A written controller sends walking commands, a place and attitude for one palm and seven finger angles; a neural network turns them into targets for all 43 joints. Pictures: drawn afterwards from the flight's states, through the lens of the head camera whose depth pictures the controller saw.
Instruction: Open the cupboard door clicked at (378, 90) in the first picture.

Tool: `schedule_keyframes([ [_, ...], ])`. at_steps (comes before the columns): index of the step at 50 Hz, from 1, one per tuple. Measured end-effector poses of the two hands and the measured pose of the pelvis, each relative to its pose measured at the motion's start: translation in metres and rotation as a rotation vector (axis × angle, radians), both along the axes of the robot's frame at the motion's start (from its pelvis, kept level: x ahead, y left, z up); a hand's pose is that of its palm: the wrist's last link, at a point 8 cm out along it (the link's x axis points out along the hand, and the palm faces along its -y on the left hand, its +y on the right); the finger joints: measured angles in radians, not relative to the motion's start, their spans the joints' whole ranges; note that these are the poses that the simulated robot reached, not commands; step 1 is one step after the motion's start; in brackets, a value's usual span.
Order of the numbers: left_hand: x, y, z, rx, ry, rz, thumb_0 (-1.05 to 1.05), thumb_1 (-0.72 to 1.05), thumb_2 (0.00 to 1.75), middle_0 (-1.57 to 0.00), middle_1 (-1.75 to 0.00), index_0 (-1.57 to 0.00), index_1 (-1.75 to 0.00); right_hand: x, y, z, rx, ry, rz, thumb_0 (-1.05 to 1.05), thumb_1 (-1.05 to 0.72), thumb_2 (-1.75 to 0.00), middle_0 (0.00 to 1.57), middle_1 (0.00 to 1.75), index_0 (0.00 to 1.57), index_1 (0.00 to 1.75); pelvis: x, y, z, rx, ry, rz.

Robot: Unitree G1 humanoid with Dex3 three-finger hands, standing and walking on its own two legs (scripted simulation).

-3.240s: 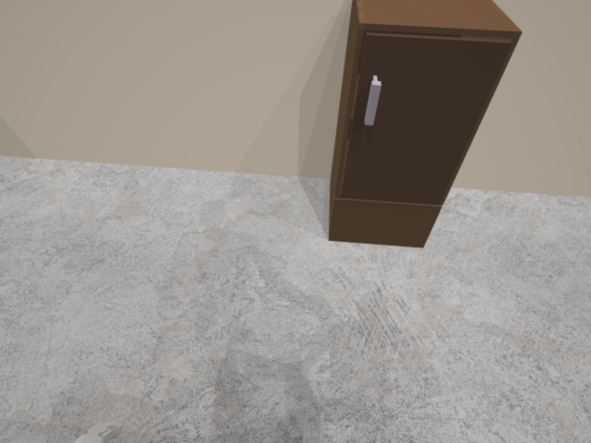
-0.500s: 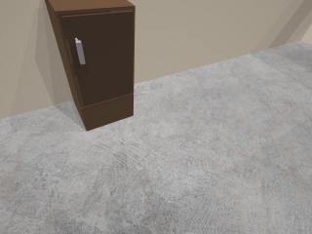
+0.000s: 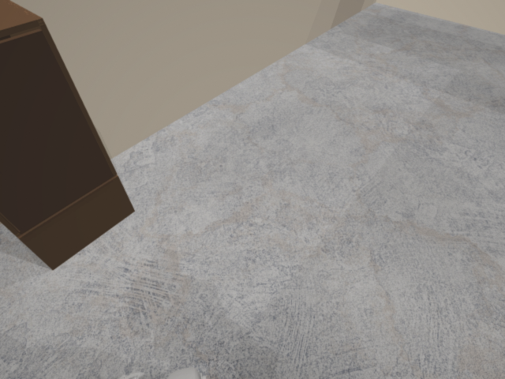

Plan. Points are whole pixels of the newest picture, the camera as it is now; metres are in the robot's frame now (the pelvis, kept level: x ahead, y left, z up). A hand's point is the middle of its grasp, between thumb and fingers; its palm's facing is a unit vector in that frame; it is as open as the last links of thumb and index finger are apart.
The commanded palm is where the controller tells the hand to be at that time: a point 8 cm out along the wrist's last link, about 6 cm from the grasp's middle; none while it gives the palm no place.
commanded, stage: walk to a spot facing it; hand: left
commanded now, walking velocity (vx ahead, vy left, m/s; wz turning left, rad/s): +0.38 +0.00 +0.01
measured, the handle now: out of the picture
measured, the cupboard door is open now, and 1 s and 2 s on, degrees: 0 0 0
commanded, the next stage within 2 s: turn to face it in 0.52 s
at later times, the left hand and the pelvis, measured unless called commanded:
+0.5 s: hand (127, 367) +0.18 +0.24 -0.18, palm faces +0.00 -0.99 -0.11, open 7.4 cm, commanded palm none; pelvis +0.22 +0.07 +0.00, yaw -5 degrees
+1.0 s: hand (179, 231) +0.48 +0.19 -0.16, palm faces -0.01 -0.99 -0.16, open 7.3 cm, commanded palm none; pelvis +0.34 +0.04 -0.01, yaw -1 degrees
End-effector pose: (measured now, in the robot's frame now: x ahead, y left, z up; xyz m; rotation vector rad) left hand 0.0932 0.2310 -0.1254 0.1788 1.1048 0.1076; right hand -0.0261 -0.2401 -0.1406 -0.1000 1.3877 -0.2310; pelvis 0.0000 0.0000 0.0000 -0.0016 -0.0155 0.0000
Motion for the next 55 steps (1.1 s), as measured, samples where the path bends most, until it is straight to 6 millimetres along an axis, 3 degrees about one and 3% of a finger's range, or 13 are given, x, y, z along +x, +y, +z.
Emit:
schedule_keyframes([
  [7,-0.016,0.016,-0.007,0.015,0.142,0.055,-0.01,0.93,0.9,-0.21,-0.3,-0.2,-0.3,0.139,0.009,0.013,0.003,-0.222,0.07,0.0,-0.91,-0.9,0.2,0.3,0.2,0.3,0.055,0.006,0.003,-0.029,0.003,-0.016],
  [13,-0.028,0.023,-0.028,-0.041,0.301,0.127,0.0,0.92,0.9,-0.2,-0.3,-0.2,-0.3,0.236,0.036,0.018,-0.005,-0.276,0.153,0.0,-0.91,-0.9,0.2,0.3,0.2,0.3,0.113,0.026,-0.005,-0.051,0.006,-0.008],
  [17,-0.022,0.033,-0.046,-0.085,0.417,0.15,0.01,0.91,0.9,-0.2,-0.3,-0.2,-0.3,0.29,0.058,0.013,-0.039,-0.307,0.185,0.0,-0.91,-0.9,0.2,0.3,0.2,0.3,0.156,0.049,-0.018,-0.039,0.002,-0.016],
  [21,0.019,0.048,-0.041,-0.096,0.447,0.109,0.01,0.91,0.9,-0.2,-0.3,-0.19,-0.3,0.3,0.073,0.017,-0.053,-0.294,0.128,0.0,-0.91,-0.9,0.2,0.3,0.2,0.3,0.187,0.066,-0.012,-0.036,-0.016,-0.054],
  [26,0.108,0.066,-0.031,-0.079,0.346,0.047,0.01,0.91,0.9,-0.2,-0.3,-0.19,-0.3,0.277,0.076,0.024,-0.085,-0.192,0.008,-0.01,-0.95,-0.9,0.21,0.3,0.2,0.3,0.224,0.076,0.003,-0.029,-0.02,-0.093],
  [31,0.199,0.07,-0.026,-0.064,0.236,-0.003,0.01,0.91,0.9,-0.2,-0.3,-0.19,-0.3,0.251,0.083,0.021,-0.071,-0.057,-0.08,-0.01,-0.94,-0.9,0.21,0.3,0.2,0.3,0.259,0.076,0.006,-0.021,-0.013,-0.136],
  [36,0.28,0.057,-0.02,-0.037,0.162,-0.083,0.01,0.91,0.9,-0.2,-0.3,-0.19,-0.3,0.235,0.099,0.012,-0.013,0.049,-0.154,0.0,-0.93,-0.9,0.2,0.3,0.2,0.3,0.29,0.068,0.004,-0.015,-0.008,-0.153],
  [42,0.36,0.02,-0.022,-0.013,0.052,-0.146,0.01,0.91,0.9,-0.2,-0.3,-0.19,-0.3,0.23,0.113,-0.009,0.1,0.183,-0.204,0.0,-0.92,-0.9,0.2,0.3,0.2,0.3,0.328,0.045,-0.012,0.005,-0.002,-0.115],
  [45,0.377,0.005,-0.019,-0.023,-0.001,-0.128,0.01,0.91,0.9,-0.2,-0.3,-0.19,-0.3,0.245,0.109,-0.017,0.131,0.217,-0.188,0.0,-0.91,-0.9,0.21,0.3,0.2,0.3,0.337,0.039,-0.015,-0.008,-0.003,-0.073],
  [49,0.374,0.004,-0.013,-0.043,-0.024,-0.049,0.0,0.91,0.9,-0.2,-0.3,-0.2,-0.3,0.292,0.091,-0.017,0.112,0.165,-0.11,0.01,-0.91,-0.9,0.21,0.3,0.2,0.3,0.343,0.04,-0.01,-0.007,-0.007,-0.023],
  [55,0.363,0.041,-0.014,-0.023,-0.024,0.049,-0.02,0.92,0.9,-0.21,-0.3,-0.2,-0.3,0.385,0.066,-0.007,0.018,-0.023,0.022,0.0,-0.91,-0.9,0.2,0.3,0.2,0.3,0.35,0.055,-0.009,-0.021,0.0,0.051],
])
